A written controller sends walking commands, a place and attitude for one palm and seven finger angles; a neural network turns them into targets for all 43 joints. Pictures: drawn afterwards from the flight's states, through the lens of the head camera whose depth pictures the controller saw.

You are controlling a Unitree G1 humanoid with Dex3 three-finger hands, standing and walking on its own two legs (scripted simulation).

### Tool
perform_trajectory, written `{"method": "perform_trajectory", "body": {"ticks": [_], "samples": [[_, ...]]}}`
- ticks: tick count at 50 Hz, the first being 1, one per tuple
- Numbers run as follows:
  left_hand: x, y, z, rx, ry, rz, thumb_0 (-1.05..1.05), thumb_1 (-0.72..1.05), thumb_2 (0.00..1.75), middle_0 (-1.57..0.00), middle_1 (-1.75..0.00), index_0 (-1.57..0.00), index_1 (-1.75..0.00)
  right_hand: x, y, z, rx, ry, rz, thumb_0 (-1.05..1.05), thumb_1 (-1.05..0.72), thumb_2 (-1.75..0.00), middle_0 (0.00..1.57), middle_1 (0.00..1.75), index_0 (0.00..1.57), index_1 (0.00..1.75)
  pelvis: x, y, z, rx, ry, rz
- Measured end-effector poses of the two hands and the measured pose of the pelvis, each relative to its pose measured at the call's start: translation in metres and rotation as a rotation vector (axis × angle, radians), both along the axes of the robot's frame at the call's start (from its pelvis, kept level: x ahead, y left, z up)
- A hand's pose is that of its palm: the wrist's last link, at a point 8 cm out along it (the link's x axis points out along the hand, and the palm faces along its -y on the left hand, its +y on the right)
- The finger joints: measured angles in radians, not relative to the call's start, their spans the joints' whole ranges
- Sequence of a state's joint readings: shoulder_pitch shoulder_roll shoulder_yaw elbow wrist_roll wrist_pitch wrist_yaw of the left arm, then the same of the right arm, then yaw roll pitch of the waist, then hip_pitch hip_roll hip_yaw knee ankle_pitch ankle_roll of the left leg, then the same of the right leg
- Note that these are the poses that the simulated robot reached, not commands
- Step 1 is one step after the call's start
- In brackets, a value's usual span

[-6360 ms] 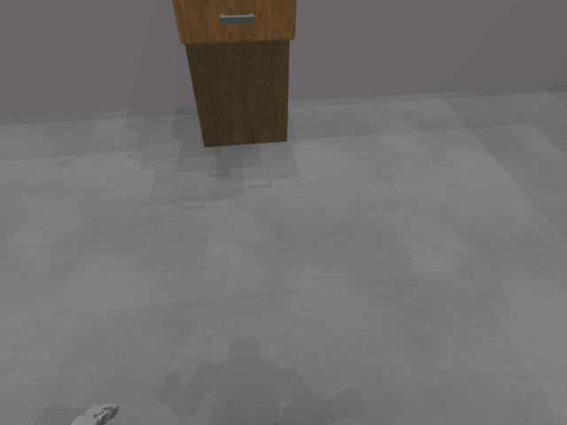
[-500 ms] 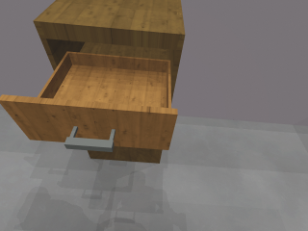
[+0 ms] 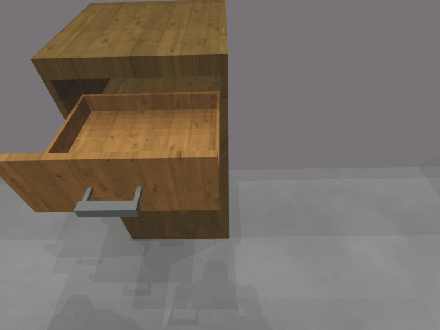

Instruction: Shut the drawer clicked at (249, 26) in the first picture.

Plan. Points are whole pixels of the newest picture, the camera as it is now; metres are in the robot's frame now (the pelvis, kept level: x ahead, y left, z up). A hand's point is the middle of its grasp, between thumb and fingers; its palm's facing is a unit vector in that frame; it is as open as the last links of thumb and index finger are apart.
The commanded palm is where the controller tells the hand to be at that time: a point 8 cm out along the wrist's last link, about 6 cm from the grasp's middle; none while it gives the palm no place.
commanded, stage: come to a stop and stand still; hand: left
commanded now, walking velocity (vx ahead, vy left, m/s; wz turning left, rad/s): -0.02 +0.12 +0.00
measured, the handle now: (111, 200) +0.35 +0.25 +0.03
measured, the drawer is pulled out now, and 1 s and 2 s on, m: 0.30 0.30 0.30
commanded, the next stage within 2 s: look again from close up in 0.10 s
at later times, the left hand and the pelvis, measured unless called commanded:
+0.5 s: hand out of the picture +0.00 +0.26 -0.18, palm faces +0.01 -0.97 -0.24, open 7.3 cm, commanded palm none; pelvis -0.02 +0.07 -0.01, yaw +0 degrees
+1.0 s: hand out of the picture -0.01 +0.22 -0.18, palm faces -0.01 -0.98 -0.18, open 7.3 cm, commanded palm none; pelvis +0.00 +0.05 +0.00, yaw +1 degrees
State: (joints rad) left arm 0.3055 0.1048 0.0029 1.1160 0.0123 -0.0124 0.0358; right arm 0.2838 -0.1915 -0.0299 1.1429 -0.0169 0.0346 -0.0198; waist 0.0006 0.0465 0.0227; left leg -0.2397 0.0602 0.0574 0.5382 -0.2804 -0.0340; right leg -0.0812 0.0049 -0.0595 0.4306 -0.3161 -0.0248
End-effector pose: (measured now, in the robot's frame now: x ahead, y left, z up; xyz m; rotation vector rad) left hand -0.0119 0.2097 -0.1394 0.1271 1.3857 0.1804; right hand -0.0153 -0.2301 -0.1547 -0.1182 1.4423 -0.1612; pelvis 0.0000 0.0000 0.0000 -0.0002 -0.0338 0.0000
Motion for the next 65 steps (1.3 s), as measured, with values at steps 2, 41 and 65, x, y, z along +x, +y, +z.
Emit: {"method": "perform_trajectory", "body": {"ticks": [2, 41, 65], "samples": [[-0.004, 0.0, -0.003, -0.008, 0.006, 0.015, 0.01, 0.91, 0.9, -0.2, -0.3, -0.2, -0.3, -0.001, 0.0, 0.001, -0.011, 0.013, 0.006, 0.01, -0.91, -0.9, 0.2, 0.3, 0.2, 0.3, -0.001, 0.002, -0.001, -0.006, -0.002, 0.008], [-0.009, 0.086, -0.007, 0.008, 0.039, -0.077, 0.0, 0.91, 0.9, -0.2, -0.3, -0.2, -0.3, 0.011, 0.07, 0.012, -0.023, -0.082, 0.048, 0.01, -0.91, -0.9, 0.2, 0.3, 0.2, 0.3, -0.016, 0.069, -0.002, 0.006, 0.043, -0.02], [0.034, 0.041, -0.02, -0.036, 0.129, 0.002, 0.0, 0.91, 0.9, -0.2, -0.3, -0.2, -0.3, 0.096, 0.04, 0.009, -0.057, -0.11, 0.079, 0.01, -0.91, -0.9, 0.2, 0.3, 0.2, 0.3, 0.064, 0.037, -0.01, -0.007, 0.043, 0.032]]}}
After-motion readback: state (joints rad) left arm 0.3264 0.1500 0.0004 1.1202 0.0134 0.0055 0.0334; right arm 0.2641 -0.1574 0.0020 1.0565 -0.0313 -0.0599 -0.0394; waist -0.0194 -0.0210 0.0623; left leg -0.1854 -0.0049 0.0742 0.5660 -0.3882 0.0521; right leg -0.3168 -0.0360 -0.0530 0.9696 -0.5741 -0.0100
